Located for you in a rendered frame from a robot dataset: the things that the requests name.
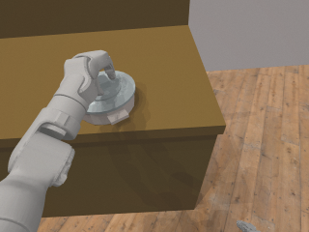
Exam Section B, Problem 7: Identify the robot right hand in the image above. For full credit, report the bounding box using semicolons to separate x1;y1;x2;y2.
236;220;261;232

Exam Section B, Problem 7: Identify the pot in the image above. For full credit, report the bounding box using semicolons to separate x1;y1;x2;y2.
82;95;135;126

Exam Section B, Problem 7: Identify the robot left hand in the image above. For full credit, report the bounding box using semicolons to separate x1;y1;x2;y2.
71;50;116;96

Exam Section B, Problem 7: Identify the robot left upper arm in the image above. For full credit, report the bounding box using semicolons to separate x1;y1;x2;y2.
0;131;75;232

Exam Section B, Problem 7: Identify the knob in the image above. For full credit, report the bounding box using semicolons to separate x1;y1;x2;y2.
98;74;111;90

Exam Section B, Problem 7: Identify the lid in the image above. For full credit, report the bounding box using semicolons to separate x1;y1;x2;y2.
86;71;136;115

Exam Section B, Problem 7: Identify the table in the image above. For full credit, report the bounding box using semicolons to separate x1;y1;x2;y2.
0;0;227;218

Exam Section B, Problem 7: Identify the left robot forearm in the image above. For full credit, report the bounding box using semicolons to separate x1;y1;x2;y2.
8;54;99;173

